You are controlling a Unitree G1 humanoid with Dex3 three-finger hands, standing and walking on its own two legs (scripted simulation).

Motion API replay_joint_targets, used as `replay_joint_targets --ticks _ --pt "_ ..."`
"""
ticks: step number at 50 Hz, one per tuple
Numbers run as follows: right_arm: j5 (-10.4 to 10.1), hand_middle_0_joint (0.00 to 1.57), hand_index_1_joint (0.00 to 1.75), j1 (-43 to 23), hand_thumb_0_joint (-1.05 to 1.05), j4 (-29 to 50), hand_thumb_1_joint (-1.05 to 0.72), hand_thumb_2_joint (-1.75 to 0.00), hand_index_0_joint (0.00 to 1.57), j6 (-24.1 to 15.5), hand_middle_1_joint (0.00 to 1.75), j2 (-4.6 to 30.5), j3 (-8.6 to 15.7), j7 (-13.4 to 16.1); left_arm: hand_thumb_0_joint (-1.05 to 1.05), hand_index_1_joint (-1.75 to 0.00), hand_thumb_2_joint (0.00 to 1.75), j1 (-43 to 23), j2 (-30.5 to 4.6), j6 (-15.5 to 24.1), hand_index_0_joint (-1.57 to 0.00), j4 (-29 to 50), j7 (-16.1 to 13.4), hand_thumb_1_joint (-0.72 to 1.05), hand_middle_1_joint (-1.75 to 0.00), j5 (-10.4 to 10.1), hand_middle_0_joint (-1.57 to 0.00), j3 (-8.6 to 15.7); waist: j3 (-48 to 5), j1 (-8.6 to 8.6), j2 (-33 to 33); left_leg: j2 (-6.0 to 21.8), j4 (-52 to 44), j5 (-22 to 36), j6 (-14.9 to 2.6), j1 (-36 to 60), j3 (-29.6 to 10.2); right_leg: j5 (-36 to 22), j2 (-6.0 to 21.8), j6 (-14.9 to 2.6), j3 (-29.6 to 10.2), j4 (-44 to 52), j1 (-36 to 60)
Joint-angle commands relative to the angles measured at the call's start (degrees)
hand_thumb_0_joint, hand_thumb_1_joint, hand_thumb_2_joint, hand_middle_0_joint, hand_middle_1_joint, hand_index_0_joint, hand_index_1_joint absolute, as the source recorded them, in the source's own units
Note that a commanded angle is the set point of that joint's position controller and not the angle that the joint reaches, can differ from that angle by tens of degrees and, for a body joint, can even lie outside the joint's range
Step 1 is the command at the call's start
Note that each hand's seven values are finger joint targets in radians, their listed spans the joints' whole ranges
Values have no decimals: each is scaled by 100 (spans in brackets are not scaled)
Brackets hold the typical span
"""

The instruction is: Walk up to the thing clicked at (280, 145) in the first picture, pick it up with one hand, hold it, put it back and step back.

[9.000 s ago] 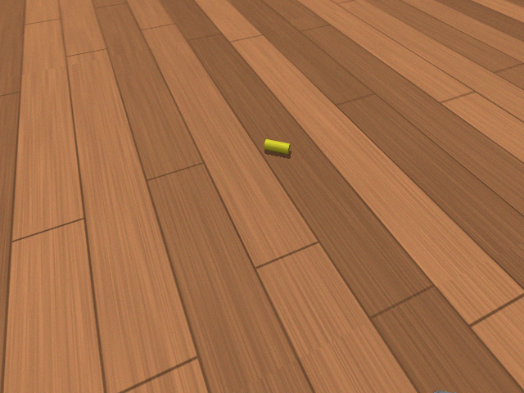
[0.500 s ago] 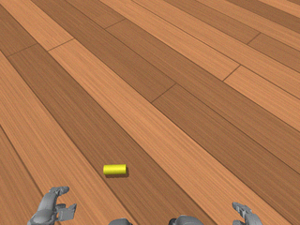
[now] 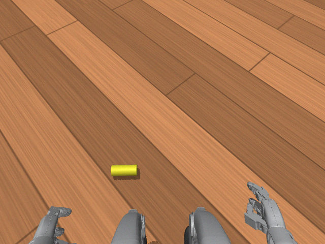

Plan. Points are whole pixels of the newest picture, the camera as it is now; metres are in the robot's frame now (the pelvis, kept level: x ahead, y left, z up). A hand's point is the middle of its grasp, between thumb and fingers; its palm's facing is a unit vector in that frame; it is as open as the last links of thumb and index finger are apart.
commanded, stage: rise first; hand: left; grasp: from above
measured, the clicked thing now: (124, 170) +0.45 +0.21 -0.66
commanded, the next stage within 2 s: none
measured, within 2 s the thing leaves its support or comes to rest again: neither
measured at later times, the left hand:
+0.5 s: hand (90, 198) +0.26 +0.28 -0.35, palm faces -0.47 -0.43 -0.77, open 14.0 cm
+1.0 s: hand (99, 181) +0.35 +0.29 -0.46, palm faces -0.48 -0.10 -0.87, open 14.0 cm
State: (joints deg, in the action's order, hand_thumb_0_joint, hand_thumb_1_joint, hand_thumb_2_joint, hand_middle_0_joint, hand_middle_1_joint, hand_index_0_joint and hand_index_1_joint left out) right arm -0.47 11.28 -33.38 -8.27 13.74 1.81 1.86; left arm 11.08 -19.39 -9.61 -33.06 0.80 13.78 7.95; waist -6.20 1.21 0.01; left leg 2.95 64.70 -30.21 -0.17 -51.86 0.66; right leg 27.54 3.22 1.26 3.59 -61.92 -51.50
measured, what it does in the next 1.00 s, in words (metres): lowers itself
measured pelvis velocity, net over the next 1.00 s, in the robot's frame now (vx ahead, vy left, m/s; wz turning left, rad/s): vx -0.09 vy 0.00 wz -0.06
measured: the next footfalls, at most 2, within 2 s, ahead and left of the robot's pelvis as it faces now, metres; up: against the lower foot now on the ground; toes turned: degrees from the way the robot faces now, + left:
none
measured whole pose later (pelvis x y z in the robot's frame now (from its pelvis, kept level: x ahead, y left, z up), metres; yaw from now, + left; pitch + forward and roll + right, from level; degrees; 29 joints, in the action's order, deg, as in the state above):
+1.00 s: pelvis -0.09 +0.00 -0.31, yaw -3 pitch +34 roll -7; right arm 4.6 9.0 -42.4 -2.4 16.3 2.0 -5.4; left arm -44.4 -39.6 14.8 -71.5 -15.4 66.0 6.2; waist -5.7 9.0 -0.2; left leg 1.9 128.1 -38.5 -1.5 -124.4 -4.2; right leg 35.4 4.9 1.0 3.3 -123.0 -121.7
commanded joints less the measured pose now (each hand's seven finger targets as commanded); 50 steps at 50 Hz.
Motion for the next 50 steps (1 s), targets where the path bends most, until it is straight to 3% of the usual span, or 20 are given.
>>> replay_joint_targets --ticks 1,4,7,9,10,12,14,15,17,18,21,25,28,31,37,43,45,46,47,50 --pt "52 20 30 71 0 580 -88 -90 20 -420 30 874 334 23 0 -109 98 -710 -1177 345 -9 458 -114 -56 -108 395 -9 389 -1143 203 -259 -194 -222 1069 -39 80 -134 -772 -270 -234 -130 70 -109" --pt "68 20 30 0 0 507 -88 -90 20 -534 30 932 362 -45 0 -107 97 -1082 -1149 720 -11 158 -124 -55 -106 848 -11 233 -1570 180 -411 -230 406 1046 -11 -442 -132 -737 -246 -259 -172 -654 -750" --pt "45 20 30 -90 0 493 -89 -90 20 -603 30 1069 415 -107 0 -106 95 -1615 -1507 1100 -13 36 -189 -52 -105 1332 -14 334 -1987 110 -494 -239 955 895 6 -971 -200 -594 -237 -264 -198 -1294 -1433" --pt "25 20 30 -123 0 459 -90 -90 20 -614 30 1112 443 -162 0 -105 94 -1730 -1410 1294 -14 -36 -263 -52 -105 1596 -14 197 -2297 103 -545 -238 1199 849 41 -1198 -290 -556 -210 -283 -181 -1698 -1830" --pt "24 20 30 -116 0 418 -89 -90 20 -602 30 1163 488 -182 0 -106 94 -1803 -1552 1369 -14 -172 -327 -51 -106 1722 -13 317 -2435 42 -523 -241 1372 838 35 -1312 -281 -543 -199 -281 -187 -1842 -1976" --pt "8 20 30 -85 0 347 -90 -90 20 -561 30 1195 518 -227 0 -108 97 -1922 -1678 1492 -10 39 -444 -54 -108 1959 -10 320 -3024 -35 -711 -251 1739 1378 44 -1320 -297 -883 -188 -309 -181 -2253 -2233" --pt "10 20 30 -68 0 260 -89 -90 20 -501 30 1246 556 -271 0 -109 98 -2188 -1940 1520 -9 -137 -576 -55 -109 2227 -8 439 -3207 -66 -696 -255 2079 1599 30 -1585 -292 -1030 -180 -321 -164 -2562 -2457" --pt "11 20 30 -65 0 210 -90 -90 20 -461 30 1229 564 -292 0 -109 98 -2459 -1828 1534 -8 -247 -624 -55 -110 2329 -8 314 -3215 38 -598 -273 2267 1539 -3 -1868 -265 -1037 -184 -317 -174 -2662 -2606" --pt "28 20 30 -2 0 77 -90 -90 20 -397 30 1291 604 -339 0 -108 100 -2929 -2066 1584 -8 -471 -716 -56 -109 2569 -7 422 -3355 61 -529 -258 2535 1467 -12 -2127 -342 -955 -168 -320 -142 -2929 -2916" --pt "38 20 30 8 0 55 -90 -90 20 -369 30 1294 614 -360 0 -108 100 -3136 -2226 1632 -8 -426 -759 -56 -108 2680 -8 476 -3543 -27 -603 -265 2657 1380 -14 -2194 -314 -874 -158 -319 -160 -3042 -2970" --pt "86 20 30 119 0 -71 -89 -90 20 -284 30 1286 622 -409 0 -105 100 -3800 -2303 1757 -7 -932 -876 -55 -106 3067 -7 393 -3597 125 -300 -299 3133 867 -83 -2967 -249 -596 -152 -287 -147 -3293 -3167" --pt "141 20 30 256 0 -175 -90 -90 20 -191 30 1318 641 -446 0 -105 100 -4680 -2754 2020 -8 -1220 -981 -53 -106 3438 -8 438 -3971 131 -280 -335 3614 405 -130 -3499 -124 -199 -147 -259 -150 -3527 -3367" --pt "191 20 30 275 0 -242 -90 -90 20 -103 30 1312 624 -466 0 -104 98 -5072 -2821 2148 -10 -1609 -1063 -51 -105 3712 -9 335 -3882 197 -280 -345 3804 11 -137 -3850 -107 201 -155 -263 -100 -3690 -3667" --pt "241 20 30 377 0 -333 -91 -91 20 -17 30 1358 610 -480 0 -105 100 -5720 -3147 2288 -8 -1600 -1160 -53 -107 3968 -7 356 -4046 260 -635 -335 3958 -172 -122 -3832 -165 381 -148 -282 -32 -3951 -4009" --pt "355 20 30 448 0 -454 -90 -91 20 225 30 1391 547 -538 0 -103 102 -6322 -3420 2423 -7 -2281 -1468 -54 -104 4467 -7 308 -3679 467 -697 -348 4250 -651 -162 -4316 -268 785 -177 -289 110 -4309 -4690" --pt "455 20 30 557 0 -597 -90 -91 20 404 30 1503 476 -631 0 -101 101 -6808 -3405 2456 -8 -2816 -1710 -53 -101 4954 -7 118 -3545 626 -1309 -313 4394 -447 -78 -4081 -473 493 -153 -330 277 -4835 -5455" --pt "473 20 30 564 0 -637 -90 -90 20 439 30 1561 476 -660 0 -100 101 -7111 -3606 2492 -7 -2785 -1794 -53 -100 5089 -7 178 -3576 662 -1430 -315 4466 -455 -78 -4137 -529 452 -135 -326 305 -4957 -5621" --pt "504 20 30 651 0 -718 -90 -91 20 481 30 1549 468 -667 0 -100 100 -6778 -3674 2442 -8 -3281 -1826 -52 -100 5175 -8 268 -3449 666 -1257 -328 4541 -482 -97 -4250 -465 519 -159 -331 304 -4944 -5559" --pt "528 20 30 600 0 -653 -90 -90 20 485 30 1541 449 -693 0 -99 100 -7074 -3474 2474 -8 -3068 -1832 -52 -100 5193 -8 81 -3419 745 -1275 -322 4609 -418 -101 -4277 -466 435 -132 -322 304 -4969 -5643" --pt "572 20 30 648 0 -698 -90 -91 20 510 30 1561 436 -723 0 -100 100 -7367 -3672 2521 -8 -3050 -1882 -52 -101 5335 -7 112 -3582 777 -1480 -345 4769 -289 -108 -4289 -400 341 -137 -324 286 -5066 -5615"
